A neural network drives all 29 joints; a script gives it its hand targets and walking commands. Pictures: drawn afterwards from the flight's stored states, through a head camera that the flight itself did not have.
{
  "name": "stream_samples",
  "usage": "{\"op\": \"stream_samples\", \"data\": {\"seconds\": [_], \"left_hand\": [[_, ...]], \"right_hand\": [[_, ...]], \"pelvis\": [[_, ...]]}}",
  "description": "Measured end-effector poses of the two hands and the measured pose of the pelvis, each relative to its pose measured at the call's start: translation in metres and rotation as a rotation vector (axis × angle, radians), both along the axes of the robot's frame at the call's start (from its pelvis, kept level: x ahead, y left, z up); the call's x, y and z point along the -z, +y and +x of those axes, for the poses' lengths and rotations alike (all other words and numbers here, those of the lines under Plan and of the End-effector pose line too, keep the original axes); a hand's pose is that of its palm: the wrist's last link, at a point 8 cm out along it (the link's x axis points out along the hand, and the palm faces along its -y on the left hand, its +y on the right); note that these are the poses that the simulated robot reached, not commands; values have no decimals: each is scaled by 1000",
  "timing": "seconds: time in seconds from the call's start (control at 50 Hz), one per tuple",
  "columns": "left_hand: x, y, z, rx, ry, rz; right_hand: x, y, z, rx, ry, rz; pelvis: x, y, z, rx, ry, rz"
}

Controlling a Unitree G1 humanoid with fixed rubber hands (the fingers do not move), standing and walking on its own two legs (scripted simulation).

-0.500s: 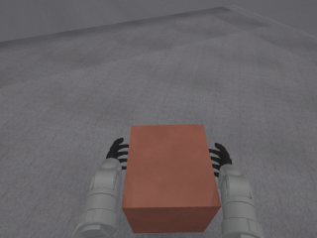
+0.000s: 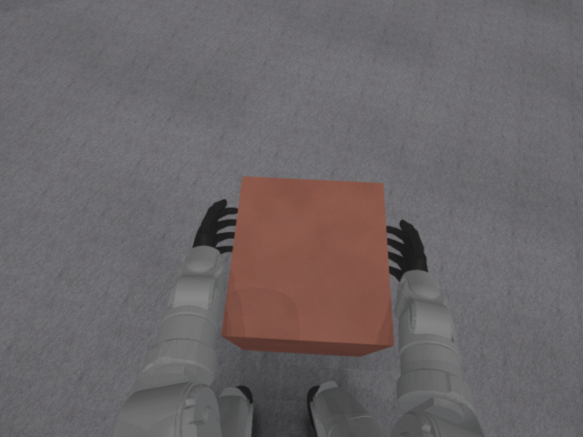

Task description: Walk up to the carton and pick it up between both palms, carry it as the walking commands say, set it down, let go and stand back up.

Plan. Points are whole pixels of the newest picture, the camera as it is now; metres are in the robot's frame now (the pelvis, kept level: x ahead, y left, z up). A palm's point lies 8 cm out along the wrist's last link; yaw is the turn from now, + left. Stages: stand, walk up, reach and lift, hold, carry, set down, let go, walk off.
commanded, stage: set down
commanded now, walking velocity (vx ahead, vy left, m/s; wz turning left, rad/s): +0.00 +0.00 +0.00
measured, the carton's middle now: (306, 275) +0.34 -0.07 -0.13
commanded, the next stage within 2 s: none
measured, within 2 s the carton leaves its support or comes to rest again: neither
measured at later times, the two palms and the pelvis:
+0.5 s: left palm (224, 247) +0.41 +0.07 -0.13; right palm (397, 269) +0.33 -0.23 -0.13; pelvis -0.02 +0.00 -0.07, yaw -1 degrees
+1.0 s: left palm (228, 251) +0.43 +0.07 -0.22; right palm (379, 268) +0.36 -0.23 -0.21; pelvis -0.03 +0.00 -0.14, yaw -2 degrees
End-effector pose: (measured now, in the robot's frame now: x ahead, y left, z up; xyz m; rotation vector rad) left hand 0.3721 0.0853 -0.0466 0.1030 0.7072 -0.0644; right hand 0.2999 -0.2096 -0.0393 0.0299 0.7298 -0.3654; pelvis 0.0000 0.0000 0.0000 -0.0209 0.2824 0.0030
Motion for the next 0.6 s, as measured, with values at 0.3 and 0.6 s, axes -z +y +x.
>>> {"op": "stream_samples", "data": {"seconds": [0.3, 0.6], "left_hand": [[49, -9, 21, -22, -21, -28], [101, -19, 41, -22, -16, -33]], "right_hand": [[52, -9, 20, 18, -33, 21], [105, -19, 39, 29, -29, 31]], "pelvis": [[43, 6, -18, 2, 182, -3], [85, -1, -18, 18, 324, 3]]}}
